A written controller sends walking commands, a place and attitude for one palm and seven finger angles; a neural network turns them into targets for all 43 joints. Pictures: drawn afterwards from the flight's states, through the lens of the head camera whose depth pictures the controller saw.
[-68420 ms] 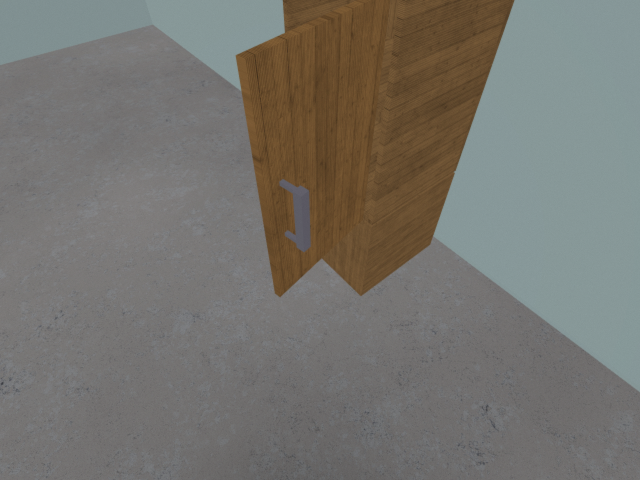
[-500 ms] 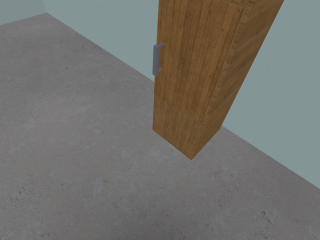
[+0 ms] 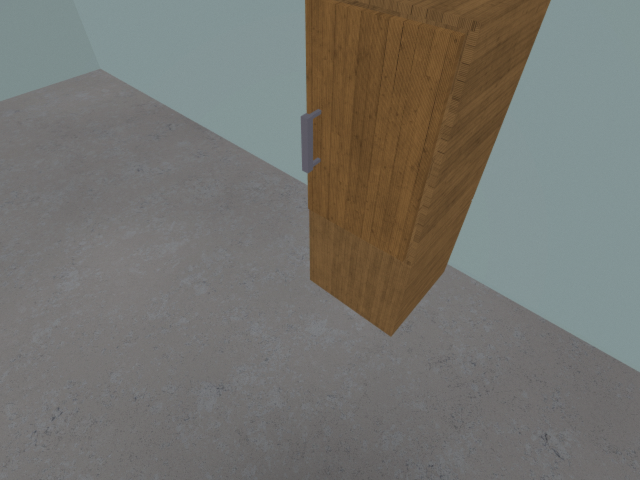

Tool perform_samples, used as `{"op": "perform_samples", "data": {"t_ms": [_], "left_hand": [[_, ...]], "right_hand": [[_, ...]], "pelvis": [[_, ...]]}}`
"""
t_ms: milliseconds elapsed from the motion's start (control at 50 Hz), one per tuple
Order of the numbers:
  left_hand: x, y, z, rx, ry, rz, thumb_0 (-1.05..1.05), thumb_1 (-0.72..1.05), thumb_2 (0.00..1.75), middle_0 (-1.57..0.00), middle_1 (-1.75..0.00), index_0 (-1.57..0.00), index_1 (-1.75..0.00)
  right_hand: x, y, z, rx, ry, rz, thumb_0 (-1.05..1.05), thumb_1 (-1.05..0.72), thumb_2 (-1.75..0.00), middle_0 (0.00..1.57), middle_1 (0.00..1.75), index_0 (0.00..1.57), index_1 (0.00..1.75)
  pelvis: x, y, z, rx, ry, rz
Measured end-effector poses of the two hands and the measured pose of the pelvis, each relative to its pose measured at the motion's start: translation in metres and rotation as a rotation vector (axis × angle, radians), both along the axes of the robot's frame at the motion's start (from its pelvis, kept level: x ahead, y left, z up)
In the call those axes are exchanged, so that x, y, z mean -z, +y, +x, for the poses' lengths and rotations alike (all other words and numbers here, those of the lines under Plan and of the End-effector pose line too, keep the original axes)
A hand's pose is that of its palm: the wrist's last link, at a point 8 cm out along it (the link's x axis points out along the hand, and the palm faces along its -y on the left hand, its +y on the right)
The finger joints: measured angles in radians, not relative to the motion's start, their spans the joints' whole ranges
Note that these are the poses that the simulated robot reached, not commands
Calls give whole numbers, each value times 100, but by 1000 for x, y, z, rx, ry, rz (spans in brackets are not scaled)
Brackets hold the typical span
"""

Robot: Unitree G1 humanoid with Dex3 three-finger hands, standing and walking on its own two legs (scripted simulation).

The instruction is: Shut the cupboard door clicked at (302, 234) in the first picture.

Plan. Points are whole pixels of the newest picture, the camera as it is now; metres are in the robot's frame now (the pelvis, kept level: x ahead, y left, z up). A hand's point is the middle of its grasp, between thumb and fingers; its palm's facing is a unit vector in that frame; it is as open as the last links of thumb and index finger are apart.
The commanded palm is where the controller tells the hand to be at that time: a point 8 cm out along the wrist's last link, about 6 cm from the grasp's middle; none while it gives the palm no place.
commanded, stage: let the arm hang, fingers relaxed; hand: left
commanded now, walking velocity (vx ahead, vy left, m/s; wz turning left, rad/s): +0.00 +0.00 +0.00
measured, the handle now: (312, 141) +0.91 +0.07 -0.07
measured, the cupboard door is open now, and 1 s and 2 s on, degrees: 2 2 2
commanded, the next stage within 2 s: look to check the result in 0.16 s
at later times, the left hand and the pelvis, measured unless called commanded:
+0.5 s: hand out of the picture -0.01 +0.18 -0.17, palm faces +0.03 -0.98 -0.21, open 7.3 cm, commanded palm none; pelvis +0.01 -0.01 +0.00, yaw +0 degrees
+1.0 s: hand out of the picture +0.03 +0.17 -0.18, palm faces +0.09 -0.97 -0.21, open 7.3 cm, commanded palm none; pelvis +0.02 -0.01 +0.00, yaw +3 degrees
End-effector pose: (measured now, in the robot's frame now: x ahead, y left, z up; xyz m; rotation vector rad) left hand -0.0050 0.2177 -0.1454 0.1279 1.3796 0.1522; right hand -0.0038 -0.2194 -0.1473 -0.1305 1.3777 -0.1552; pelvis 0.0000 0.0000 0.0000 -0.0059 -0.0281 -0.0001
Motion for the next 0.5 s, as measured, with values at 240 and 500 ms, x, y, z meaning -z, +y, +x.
{"op": "perform_samples", "data": {"t_ms": [240,500], "left_hand": [[1,-2,0,-2,34,-8,0,91,90,-20,-30,-20,-30],[-4,7,-5,-13,74,30,0,91,90,-20,-30,-20,-30]], "right_hand": [[-4,-7,-1,5,27,-19,1,-91,-90,20,29,20,30],[-3,-12,14,-9,26,-16,1,-90,-90,20,29,20,30]], "pelvis": [[-1,-2,7,0,3,1],[-2,-6,14,0,-1,2]]}}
